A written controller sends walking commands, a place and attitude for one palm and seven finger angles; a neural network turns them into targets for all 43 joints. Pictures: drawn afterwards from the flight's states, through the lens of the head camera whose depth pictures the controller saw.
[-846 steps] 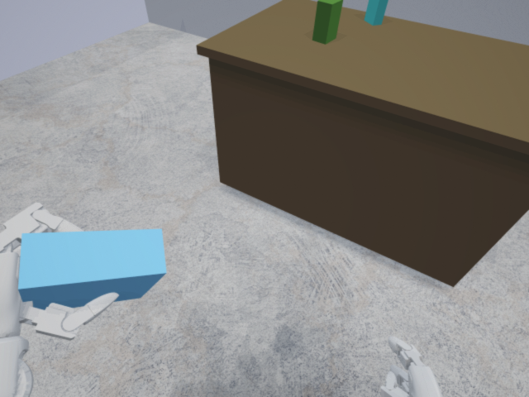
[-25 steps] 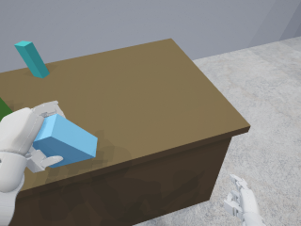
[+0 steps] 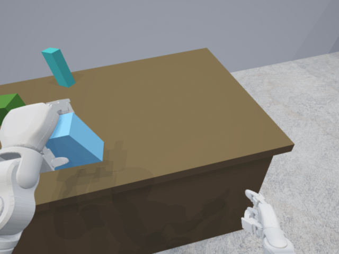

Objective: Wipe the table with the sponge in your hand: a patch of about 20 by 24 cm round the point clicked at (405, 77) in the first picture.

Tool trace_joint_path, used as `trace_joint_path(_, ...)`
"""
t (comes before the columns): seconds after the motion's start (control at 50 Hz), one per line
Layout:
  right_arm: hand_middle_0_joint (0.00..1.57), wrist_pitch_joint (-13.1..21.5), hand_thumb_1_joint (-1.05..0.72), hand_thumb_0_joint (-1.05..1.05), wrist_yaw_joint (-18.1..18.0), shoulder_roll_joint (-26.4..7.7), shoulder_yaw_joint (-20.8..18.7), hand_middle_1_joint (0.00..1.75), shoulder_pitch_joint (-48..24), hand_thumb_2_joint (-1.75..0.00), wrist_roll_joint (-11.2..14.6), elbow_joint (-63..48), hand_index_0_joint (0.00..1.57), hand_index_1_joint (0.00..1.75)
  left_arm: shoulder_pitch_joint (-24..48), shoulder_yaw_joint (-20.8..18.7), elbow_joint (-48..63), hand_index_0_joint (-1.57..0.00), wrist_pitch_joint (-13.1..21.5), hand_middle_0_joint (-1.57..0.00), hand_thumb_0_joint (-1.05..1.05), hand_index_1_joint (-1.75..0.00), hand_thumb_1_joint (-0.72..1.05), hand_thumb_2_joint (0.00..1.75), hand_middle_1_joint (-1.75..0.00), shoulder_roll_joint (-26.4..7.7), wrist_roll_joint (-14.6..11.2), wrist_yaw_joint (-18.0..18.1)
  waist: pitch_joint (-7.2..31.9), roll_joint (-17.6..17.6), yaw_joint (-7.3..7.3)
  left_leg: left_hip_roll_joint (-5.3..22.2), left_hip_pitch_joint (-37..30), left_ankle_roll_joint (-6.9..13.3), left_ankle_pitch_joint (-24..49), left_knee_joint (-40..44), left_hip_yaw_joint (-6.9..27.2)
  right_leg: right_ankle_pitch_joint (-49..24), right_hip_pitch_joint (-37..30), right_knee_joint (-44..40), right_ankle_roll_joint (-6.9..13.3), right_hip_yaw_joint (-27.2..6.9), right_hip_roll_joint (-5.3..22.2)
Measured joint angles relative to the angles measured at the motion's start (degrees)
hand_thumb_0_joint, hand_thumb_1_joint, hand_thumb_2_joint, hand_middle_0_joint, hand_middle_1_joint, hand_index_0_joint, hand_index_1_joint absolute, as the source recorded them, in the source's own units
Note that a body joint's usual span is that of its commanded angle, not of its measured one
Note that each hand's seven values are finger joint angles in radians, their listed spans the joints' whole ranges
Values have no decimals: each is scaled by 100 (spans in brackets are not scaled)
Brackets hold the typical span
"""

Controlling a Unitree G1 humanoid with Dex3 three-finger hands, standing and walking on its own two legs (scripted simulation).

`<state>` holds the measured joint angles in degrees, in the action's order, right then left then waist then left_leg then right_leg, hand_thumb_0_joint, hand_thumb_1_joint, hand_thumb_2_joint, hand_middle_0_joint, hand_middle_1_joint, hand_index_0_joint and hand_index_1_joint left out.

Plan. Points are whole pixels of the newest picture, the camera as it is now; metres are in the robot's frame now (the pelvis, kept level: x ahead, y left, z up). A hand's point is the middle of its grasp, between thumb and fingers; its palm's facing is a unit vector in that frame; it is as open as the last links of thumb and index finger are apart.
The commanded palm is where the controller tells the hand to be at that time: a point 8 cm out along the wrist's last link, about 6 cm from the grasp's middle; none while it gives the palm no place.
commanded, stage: turn the palm down, sponge in hand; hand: left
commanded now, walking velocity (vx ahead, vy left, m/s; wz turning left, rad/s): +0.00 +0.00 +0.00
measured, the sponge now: (65, 149) +0.25 +0.28 +0.16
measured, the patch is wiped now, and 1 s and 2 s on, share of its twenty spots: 0.00 0.00 0.00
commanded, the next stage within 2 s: move the sponge above the wiping area in 0.48 s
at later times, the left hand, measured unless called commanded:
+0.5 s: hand (54, 132) +0.25 +0.28 +0.21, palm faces +0.27 -0.04 -0.96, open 9.6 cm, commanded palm +0.19 +0.27 +0.26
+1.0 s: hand (60, 143) +0.25 +0.29 +0.18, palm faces +0.14 -0.04 -0.99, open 9.6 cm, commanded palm +0.21 +0.28 +0.24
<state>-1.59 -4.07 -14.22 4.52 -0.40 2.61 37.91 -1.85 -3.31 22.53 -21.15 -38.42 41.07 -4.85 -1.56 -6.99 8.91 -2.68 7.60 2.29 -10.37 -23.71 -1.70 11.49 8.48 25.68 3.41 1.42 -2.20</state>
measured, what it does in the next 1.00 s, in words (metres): stands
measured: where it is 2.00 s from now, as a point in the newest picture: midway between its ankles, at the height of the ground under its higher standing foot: outside the picture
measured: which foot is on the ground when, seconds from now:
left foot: down 0.00-1.00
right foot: down 0.00-1.00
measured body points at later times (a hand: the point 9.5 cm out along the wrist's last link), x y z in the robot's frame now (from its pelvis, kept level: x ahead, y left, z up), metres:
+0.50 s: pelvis +0.00 -0.01 +0.00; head -0.02 -0.07 +0.45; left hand +0.23 +0.28 +0.27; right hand +0.27 -0.19 -0.08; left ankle +0.04 +0.09 -0.74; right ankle +0.03 -0.08 -0.74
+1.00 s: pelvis +0.00 -0.02 +0.00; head -0.02 -0.08 +0.44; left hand +0.23 +0.28 +0.23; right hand +0.26 -0.22 -0.08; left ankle +0.04 +0.09 -0.74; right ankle +0.04 -0.08 -0.74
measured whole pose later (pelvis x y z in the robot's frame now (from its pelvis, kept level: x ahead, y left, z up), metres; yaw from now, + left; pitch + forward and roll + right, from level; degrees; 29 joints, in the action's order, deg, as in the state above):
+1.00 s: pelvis +0.00 -0.02 +0.00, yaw +0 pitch -5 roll +1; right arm -1.5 -4.0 -16.3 3.1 0.4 3.3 38.5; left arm -0.2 -3.3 12.4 -24.8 -36.5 44.4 -8.1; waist -1.1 -8.0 7.2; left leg -1.4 7.9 0.8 -10.7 -24.0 -1.0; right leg 11.8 8.7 25.7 5.0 1.9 -3.5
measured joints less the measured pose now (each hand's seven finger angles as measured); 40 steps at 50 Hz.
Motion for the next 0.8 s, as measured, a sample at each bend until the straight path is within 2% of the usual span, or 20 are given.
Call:
trace_joint_path(0.08,21,-104,-90,2,48,-34,23,30,-19,-90,57,-23,20,30,227,-271,-316,-79,-408,-79,0,-136,-44,101,-137,116,59,-19,34,-39,-42,-3,41,-1,61,59,25,-53,33,-59,-4,24,3)
trace_joint_path(0.16,21,-81,-90,2,34,-115,-1,30,-8,-90,104,-110,20,30,87,-129,-315,-78,-603,-79,0,-137,-44,101,-137,379,140,-175,-8,-87,-79,-18,86,10,96,75,34,-69,87,-49,-11,34,19)
trace_joint_path(0.24,20,-12,-90,2,-30,-152,-20,30,-9,-90,47,-126,20,30,-205,316,-152,-78,-467,-79,0,-137,-44,101,-137,489,230,-339,-94,-69,-73,-20,65,14,76,53,-1,-30,103,30,-3,-1,20)
trace_joint_path(0.32,20,35,-90,2,-33,-141,-43,30,-9,-90,-48,-23,20,30,-224,592,-131,-79,-152,-79,0,-136,-44,101,-137,281,433,-336,-131,-33,-16,5,-30,-6,31,40,-37,14,33,67,34,-40,-9)
trace_joint_path(0.4,20,42,-90,2,45,-96,-71,30,0,-90,-48,100,20,30,31,388,-272,-79,-44,-79,0,-136,-45,101,-136,91,454,-131,-72,-29,8,41,-110,-46,18,73,-23,6,-64,-6,69,-32,-48)
trace_joint_path(0.52,20,-17,-90,2,91,-90,-63,30,-17,-90,54,49,20,30,243,-134,-409,-79,-443,-79,0,-136,-44,101,-137,221,208,-114,45,-82,-80,78,-48,-86,30,90,17,-30,-37,-84,89,4,-84)
trace_joint_path(0.58,20,-26,-90,2,72,-132,-70,30,-11,-90,76,-64,20,30,69,-80,-355,-79,-549,-79,0,-137,-44,101,-137,353,171,-235,55,-115,-136,82,27,-89,19,52,26,-21,32,-54,90,15,-87)
trace_joint_path(0.66,20,-1,-90,2,24,-184,-81,30,-4,-90,41,-125,20,30,-219,256,-265,-78,-477,-79,0,-137,-44,101,-137,434,229,-382,3,-98,-144,88,59,-94,-18,-5,4,26,89,39,107,-5,-93)
trace_joint_path(0.74,20,21,-90,2,-2,-199,-101,30,19,-90,-32,-38,20,30,-216,495,-414,-79,-234,-79,0,-137,-44,101,-137,252,422,-380,-43,-30,-86,104,18,-116,-52,-39,-6,71,64,96,142,-15,-111)
trace_joint_path(0.8,20,25,-91,2,26,-171,-129,30,52,-90,-35,46,20,30,-137,347,-562,-79,-81,-79,0,-136,-44,101,-137,103,463,-253,-36,3,-65,129,-40,-140,-67,-32,2,72,-4,63,168,-11,-138)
